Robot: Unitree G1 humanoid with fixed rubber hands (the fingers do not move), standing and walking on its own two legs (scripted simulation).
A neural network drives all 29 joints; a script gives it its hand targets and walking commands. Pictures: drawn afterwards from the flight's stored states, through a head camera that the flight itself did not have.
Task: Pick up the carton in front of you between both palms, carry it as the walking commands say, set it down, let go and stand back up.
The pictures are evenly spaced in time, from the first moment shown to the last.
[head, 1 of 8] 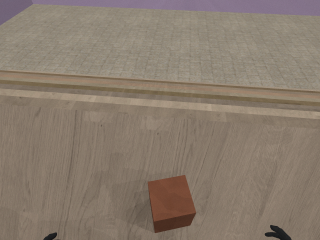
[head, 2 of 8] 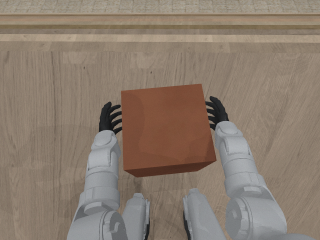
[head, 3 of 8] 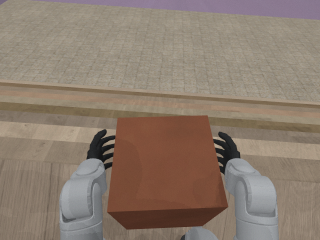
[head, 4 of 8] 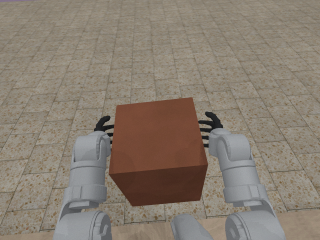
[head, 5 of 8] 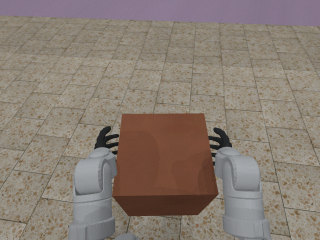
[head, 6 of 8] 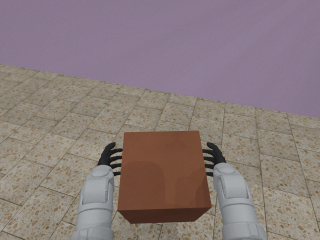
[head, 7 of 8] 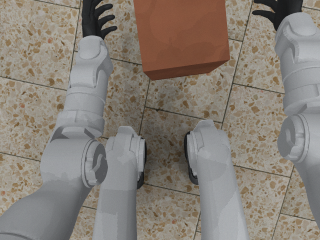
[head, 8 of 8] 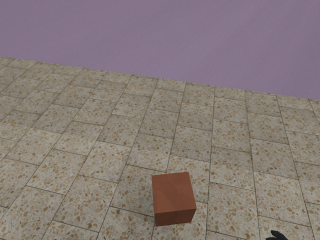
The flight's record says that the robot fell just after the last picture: no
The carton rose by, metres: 0.68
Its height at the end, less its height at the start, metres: -1.76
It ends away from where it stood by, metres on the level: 7.20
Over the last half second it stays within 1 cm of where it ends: yes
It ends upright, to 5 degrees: yes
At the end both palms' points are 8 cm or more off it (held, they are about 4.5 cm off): yes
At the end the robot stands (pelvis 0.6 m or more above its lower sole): yes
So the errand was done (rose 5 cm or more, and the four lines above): yes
